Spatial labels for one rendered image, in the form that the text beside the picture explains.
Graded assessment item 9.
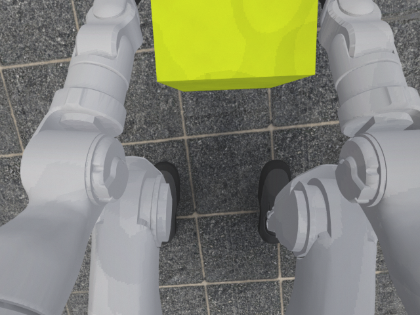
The robot left upper arm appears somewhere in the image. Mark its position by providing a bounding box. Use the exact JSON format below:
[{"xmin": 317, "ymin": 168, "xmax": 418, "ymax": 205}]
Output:
[{"xmin": 0, "ymin": 130, "xmax": 129, "ymax": 315}]

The robot left forearm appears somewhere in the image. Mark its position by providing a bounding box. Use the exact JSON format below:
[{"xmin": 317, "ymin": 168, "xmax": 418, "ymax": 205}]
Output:
[{"xmin": 20, "ymin": 0, "xmax": 143, "ymax": 186}]

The robot left thigh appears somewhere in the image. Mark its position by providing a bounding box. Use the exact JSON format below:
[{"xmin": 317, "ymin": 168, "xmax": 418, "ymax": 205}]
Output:
[{"xmin": 88, "ymin": 170, "xmax": 172, "ymax": 315}]

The carton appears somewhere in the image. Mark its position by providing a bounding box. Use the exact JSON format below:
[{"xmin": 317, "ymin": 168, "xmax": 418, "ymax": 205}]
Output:
[{"xmin": 151, "ymin": 0, "xmax": 318, "ymax": 92}]

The robot right upper arm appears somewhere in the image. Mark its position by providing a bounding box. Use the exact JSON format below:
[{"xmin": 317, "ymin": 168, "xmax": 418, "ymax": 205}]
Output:
[{"xmin": 335, "ymin": 129, "xmax": 420, "ymax": 315}]

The robot right forearm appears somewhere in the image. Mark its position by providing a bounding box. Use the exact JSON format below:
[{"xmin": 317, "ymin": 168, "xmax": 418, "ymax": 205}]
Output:
[{"xmin": 318, "ymin": 0, "xmax": 420, "ymax": 138}]

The right robot foot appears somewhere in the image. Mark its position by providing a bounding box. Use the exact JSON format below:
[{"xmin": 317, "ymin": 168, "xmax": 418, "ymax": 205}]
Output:
[{"xmin": 258, "ymin": 159, "xmax": 291, "ymax": 244}]

